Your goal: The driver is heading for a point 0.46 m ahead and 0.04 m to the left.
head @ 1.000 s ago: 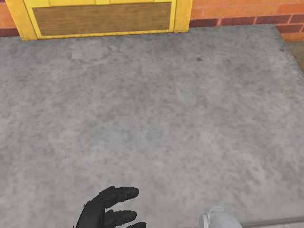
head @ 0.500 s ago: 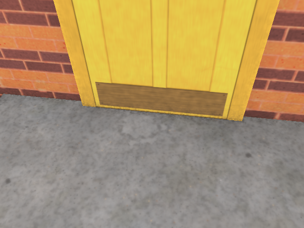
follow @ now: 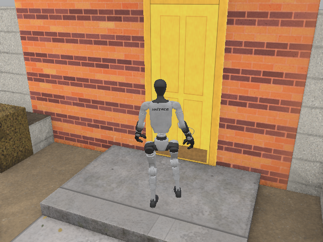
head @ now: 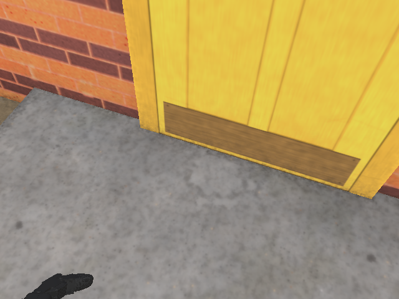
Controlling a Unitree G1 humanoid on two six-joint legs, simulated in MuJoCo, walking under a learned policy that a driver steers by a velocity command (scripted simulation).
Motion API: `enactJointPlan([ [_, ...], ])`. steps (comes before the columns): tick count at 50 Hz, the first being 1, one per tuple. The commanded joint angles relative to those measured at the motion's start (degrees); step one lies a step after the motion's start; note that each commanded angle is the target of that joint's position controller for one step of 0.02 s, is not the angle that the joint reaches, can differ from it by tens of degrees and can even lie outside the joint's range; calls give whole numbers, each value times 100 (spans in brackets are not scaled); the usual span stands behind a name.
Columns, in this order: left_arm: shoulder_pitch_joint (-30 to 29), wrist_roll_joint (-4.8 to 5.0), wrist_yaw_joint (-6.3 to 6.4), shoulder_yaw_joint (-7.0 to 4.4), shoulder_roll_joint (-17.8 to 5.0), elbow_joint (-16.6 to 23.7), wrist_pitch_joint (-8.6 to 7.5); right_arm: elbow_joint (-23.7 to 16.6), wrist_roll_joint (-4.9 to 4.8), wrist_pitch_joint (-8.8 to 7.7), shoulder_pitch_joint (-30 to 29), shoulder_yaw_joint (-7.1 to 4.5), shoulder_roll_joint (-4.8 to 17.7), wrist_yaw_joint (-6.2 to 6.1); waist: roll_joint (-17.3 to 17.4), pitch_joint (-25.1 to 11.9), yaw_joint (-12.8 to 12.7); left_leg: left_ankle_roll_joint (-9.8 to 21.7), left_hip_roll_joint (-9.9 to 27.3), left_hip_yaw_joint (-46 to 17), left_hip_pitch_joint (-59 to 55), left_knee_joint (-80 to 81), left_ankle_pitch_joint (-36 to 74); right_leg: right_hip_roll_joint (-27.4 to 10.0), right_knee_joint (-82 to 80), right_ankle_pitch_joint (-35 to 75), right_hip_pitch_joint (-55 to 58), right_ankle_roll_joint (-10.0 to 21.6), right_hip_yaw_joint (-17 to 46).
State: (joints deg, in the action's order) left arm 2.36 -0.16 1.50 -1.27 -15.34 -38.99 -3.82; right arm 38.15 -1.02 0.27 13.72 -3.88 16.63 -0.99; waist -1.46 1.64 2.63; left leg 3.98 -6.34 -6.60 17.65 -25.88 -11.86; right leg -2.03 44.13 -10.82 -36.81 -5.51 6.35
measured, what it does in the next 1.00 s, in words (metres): walks ahead, turning left: right foot, then left foot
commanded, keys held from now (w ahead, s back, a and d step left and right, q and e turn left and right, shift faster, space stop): w+q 0.48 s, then w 0.08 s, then no key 0.44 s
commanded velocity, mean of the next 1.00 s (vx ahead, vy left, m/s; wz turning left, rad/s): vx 0.31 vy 0.00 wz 0.41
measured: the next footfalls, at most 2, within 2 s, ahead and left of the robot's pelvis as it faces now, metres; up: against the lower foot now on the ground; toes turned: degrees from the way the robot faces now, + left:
right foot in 0.10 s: +0.17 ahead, -0.14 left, +0.00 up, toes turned +8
left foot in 0.60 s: +0.33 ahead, +0.20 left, +0.00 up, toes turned +23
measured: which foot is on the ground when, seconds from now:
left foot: down 0.00-0.10, up 0.12-0.58, down 0.60-1.00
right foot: up 0.00-0.08, down 0.10-0.62, up 0.64-1.00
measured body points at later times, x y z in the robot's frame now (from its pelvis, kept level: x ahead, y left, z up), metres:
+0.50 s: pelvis +0.19 +0.00 +0.00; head +0.22 +0.00 +0.45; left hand +0.11 +0.29 -0.11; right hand +0.47 -0.15 -0.08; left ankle +0.27 +0.19 -0.69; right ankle +0.13 -0.15 -0.74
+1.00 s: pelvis +0.34 +0.11 +0.00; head +0.37 +0.13 +0.45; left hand +0.39 +0.41 -0.11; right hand +0.57 -0.09 -0.11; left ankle +0.29 +0.19 -0.74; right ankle +0.48 +0.02 -0.73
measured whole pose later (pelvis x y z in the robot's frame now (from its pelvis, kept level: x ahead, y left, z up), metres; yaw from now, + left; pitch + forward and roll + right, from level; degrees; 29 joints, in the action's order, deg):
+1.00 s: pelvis +0.34 +0.11 +0.00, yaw +24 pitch +1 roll +2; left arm 8.5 -1.0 0.3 -0.6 -15.4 -41.5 -1.4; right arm 43.6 0.7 -2.3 10.9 -2.1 15.9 1.0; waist -2.5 1.9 1.5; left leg 3.4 -4.7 0.6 11.5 -24.4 -14.3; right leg -3.2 32.6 -6.6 -25.3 -1.9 1.0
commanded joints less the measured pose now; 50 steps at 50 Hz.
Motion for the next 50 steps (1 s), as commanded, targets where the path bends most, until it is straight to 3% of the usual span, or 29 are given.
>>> enactJointPlan([
  [1, 103, 62, -56, -182, -539, 361, -3, -454, -46, -20, -66, -217, 801, -19, 915, -1026, -150, 889, 1257, -1317, -183, 279, 716, 280, -645, 127, 1097, 68, -230],
  [2, 100, 70, -82, -233, -615, 400, -46, -465, -38, -36, -49, -208, 773, -11, 975, -935, -166, 854, 1288, -1569, -232, 201, 163, 292, -930, -6, 1215, 155, -195],
  [4, 466, 49, -109, -345, -674, 350, -177, -509, -7, -79, -105, -164, 629, 2, 1089, -749, -429, 659, 1093, -1741, -16, -215, -548, 271, -1722, 147, 1920, 423, -312],
  [5, 895, 11, -63, -446, -939, 290, -243, -571, 42, -114, -45, -80, 341, -6, 886, -879, -525, 420, 825, -1551, 471, -930, -1239, -393, -1936, -202, 2695, 717, 197],
  [6, 1334, -94, 3, -526, -1268, 276, -241, -673, 71, -154, 91, 38, -71, -16, -225, -1050, -522, 45, 146, -578, 1606, -2463, -2213, -1531, -2355, -703, 3733, 1258, 1586],
  [7, 1763, -167, -31, -630, -1533, 89, -234, -982, -3, -246, 183, 11, 164, 11, -1802, -934, -405, -113, 141, -186, 3096, -3563, -2597, -2418, -3003, -1908, 4118, 2029, 3985],
  [8, 1537, -33, -19, -528, -1064, 227, -268, -833, 9, -260, 165, -102, 594, 21, -1070, -666, -481, -234, 539, -408, 3284, -4201, -2091, -2285, -3062, -2664, 3917, 2052, 3801],
  [9, 1436, 43, 3, -474, -822, 242, -240, -805, 36, -220, -67, -176, 778, 41, -667, -388, -529, -300, 685, -253, 3327, -4451, -1576, -1970, -2927, -2470, 3626, 1790, 2858],
  [10, 1347, -3, 6, -436, -769, 286, -218, -786, 126, -181, -236, -153, 703, 49, -361, -355, -512, -344, 770, -76, 3258, -4586, -1273, -1707, -2981, -2248, 3423, 1636, 2316],
  [12, 1255, -43, 33, -405, -724, 190, -202, -819, 88, -177, -310, -103, 470, 122, -442, -102, -441, -393, 1014, 14, 3023, -4396, -742, -1386, -3219, -1370, 2888, 1524, 1374],
  [14, 1361, -72, 28, -416, -749, 47, -230, -818, 46, -183, -381, -41, 290, 147, -578, -164, -481, -483, 1039, 183, 2893, -4193, -350, -1253, -3331, -614, 2857, 1533, 705],
  [16, 1485, -121, -9, -447, -874, -78, -232, -841, 73, -195, -532, -37, 292, 141, -516, -218, -554, -571, 1083, 201, 2886, -3908, -83, -1268, -3384, -38, 2974, 1567, 270],
  [21, 1623, -49, -4, -479, -1094, -319, -157, -978, 21, -220, -1159, 57, 114, 251, -552, -73, -787, -555, 1130, 454, 2611, -2420, 651, -1327, -3380, 579, 3271, 1444, -548],
  [25, 1810, 73, -72, -529, -1299, -488, -106, -1094, -39, -227, -1503, 71, 151, 349, -591, 123, -872, -319, 1031, 794, 1975, -1493, 421, -1463, -3307, 496, 3337, 1332, -876],
  [27, 1860, 153, -105, -551, -1399, -576, -62, -1131, -18, -252, -1439, 43, 223, 389, -600, 151, -721, -71, 837, 941, 1543, -1094, -54, -1589, -3054, 1292, 3467, 1291, -925],
  [28, 1873, 157, -78, -521, -1379, -624, -2, -1087, 18, -303, -1192, -13, 349, 432, -595, -25, -480, 85, 650, 1043, 1017, -830, -297, -1584, -2655, 2258, 3514, 1222, -1006],
  [29, 1782, 150, -52, -496, -1388, -636, 52, -886, 35, -348, -518, -141, 530, 445, -416, -362, -42, 250, 395, 1160, 51, -259, 165, -1359, -1640, 3488, 3465, 1068, -1348],
  [30, 1882, 125, -48, -396, -1157, -589, 3, -595, 104, -340, 356, -282, 817, 381, -201, -900, 345, 382, 298, 1046, -1434, -228, 812, -1119, -421, 3678, 2775, 837, -1615],
  [31, 1886, -95, -98, -210, -701, -255, -124, -474, 219, -299, 1055, -404, 1417, 231, 1020, -1522, 459, 871, 1777, -996, -3373, -403, 2220, -568, 1737, 516, 707, 468, -1701],
  [32, 2102, -58, -143, -113, -564, -146, -302, -618, 294, -324, 904, -395, 1652, 192, 1888, -2413, 205, 1924, 3075, -3405, -3980, 322, 3369, 218, 3325, -2495, -528, 238, -876],
  [33, 1762, 109, -176, -257, -1103, -218, -331, -618, 272, -366, 807, -284, 1239, 214, 1138, -2224, 422, 1815, 2903, -2512, -3533, 252, 4098, -102, 3724, -2165, -671, 230, -281],
  [34, 1462, 162, -173, -236, -1089, -133, -294, -546, 191, -385, 583, -205, 973, 221, 964, -1605, 276, 1561, 2596, -1496, -2935, 109, 4401, -317, 3547, -1903, -804, 302, -441],
  [35, 1438, 52, -119, -207, -956, -187, -229, -534, 96, -397, 223, -155, 807, 240, 469, -1227, 29, 1276, 2261, -1022, -2178, 204, 4170, -511, 3034, -1553, -590, 299, -454],
  [36, 1460, -18, -79, -225, -953, -201, -137, -536, 66, -401, -84, -105, 689, 247, 492, -971, -190, 1155, 2077, -757, -1494, 418, 4019, -606, 2645, -1333, -189, 276, -441],
  [39, 1847, -33, -45, -198, -713, -316, 102, -391, 202, -468, -558, -83, 751, 243, 661, -812, -627, 1156, 1834, -128, -385, 869, 4414, -405, 2042, -795, 835, 154, -574],
  [41, 1685, -67, -11, -153, -568, -251, 150, -277, 213, -479, -707, -57, 706, 214, 680, -729, -646, 1066, 1654, 206, -242, 884, 4487, -332, 1153, -420, 1046, 130, -589],
  [44, 1133, -64, -55, -64, -395, -97, 175, -66, 192, -397, -585, -46, 721, 156, 730, -738, -402, 976, 1604, 275, -504, 790, 4098, -260, -26, 201, 1263, 172, -573],
  [48, 794, -31, -120, -115, -595, 67, 198, 205, 177, -314, -465, -15, 737, 185, 720, -674, -265, 936, 1794, -90, -714, 514, 3175, -139, -918, 289, 1623, 348, -506],
  [50, 909, -184, -92, -126, -686, 52, 194, 235, 120, -326, -732, 81, 554, 189, 721, -584, -532, 594, 1473, -186, -552, 189, 2199, -114, -1947, 1009, 2281, 529, -491],
])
